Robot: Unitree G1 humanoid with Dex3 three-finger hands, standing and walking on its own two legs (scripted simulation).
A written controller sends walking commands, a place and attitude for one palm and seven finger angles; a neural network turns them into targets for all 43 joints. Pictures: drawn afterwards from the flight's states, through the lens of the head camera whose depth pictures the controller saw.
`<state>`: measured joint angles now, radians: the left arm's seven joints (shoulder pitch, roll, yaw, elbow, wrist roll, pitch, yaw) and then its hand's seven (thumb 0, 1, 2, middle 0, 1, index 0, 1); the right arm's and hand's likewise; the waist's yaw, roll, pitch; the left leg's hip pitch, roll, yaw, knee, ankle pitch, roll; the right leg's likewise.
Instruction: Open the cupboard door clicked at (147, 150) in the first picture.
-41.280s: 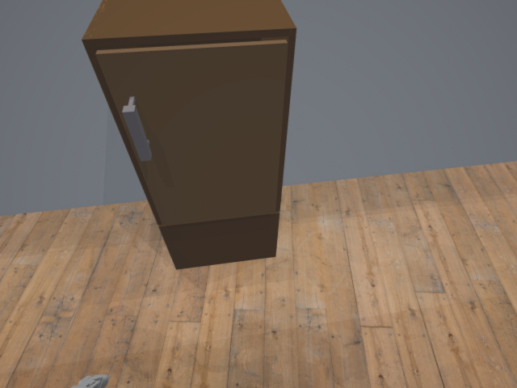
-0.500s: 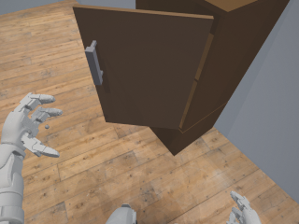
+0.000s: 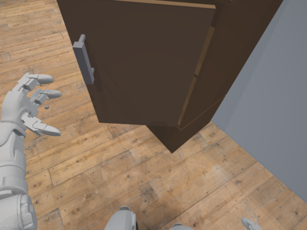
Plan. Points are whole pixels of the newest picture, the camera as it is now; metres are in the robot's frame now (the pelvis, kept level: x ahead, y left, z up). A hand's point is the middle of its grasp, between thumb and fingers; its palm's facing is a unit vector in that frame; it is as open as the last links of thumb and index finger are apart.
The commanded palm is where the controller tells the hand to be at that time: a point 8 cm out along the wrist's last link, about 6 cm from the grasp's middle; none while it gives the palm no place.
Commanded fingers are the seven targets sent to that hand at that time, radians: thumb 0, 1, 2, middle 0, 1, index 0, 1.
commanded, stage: move the hooked fingers beside the handle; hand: left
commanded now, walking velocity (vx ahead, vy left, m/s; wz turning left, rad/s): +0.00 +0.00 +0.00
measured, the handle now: (86, 60) +0.58 +0.23 +0.07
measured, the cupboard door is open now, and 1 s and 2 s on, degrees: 48 48 48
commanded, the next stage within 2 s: slide the fingers in behind the handle in 1.66 s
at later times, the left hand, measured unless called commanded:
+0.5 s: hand (55, 83) +0.46 +0.28 +0.09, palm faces +0.05 -1.00 -0.01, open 14.0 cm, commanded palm +0.46 +0.32 +0.07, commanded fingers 0.00 -0.50 0.30 -0.30 -1.20 -0.30 -1.20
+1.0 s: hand (62, 65) +0.54 +0.28 +0.08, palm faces +0.03 -1.00 -0.03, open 14.0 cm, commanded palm +0.52 +0.32 +0.07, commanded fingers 0.00 -0.50 0.30 -0.30 -1.20 -0.30 -1.20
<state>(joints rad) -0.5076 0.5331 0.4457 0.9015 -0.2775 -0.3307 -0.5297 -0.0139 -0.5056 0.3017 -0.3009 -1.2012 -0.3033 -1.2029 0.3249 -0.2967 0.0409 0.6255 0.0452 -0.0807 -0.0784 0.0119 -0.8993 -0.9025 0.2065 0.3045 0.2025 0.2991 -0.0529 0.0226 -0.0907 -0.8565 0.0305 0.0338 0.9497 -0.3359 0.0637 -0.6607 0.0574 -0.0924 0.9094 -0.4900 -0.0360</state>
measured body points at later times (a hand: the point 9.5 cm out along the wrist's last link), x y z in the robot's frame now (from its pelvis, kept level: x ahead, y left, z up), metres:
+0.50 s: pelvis +0.00 +0.00 -0.01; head +0.11 +0.03 +0.43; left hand +0.46 +0.33 +0.09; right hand +0.03 -0.28 -0.11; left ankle +0.07 +0.08 -0.68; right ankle -0.03 -0.10 -0.68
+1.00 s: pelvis +0.01 +0.00 -0.02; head +0.17 +0.03 +0.40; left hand +0.53 +0.34 +0.08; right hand -0.02 -0.27 -0.11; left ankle +0.07 +0.08 -0.68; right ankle -0.03 -0.10 -0.68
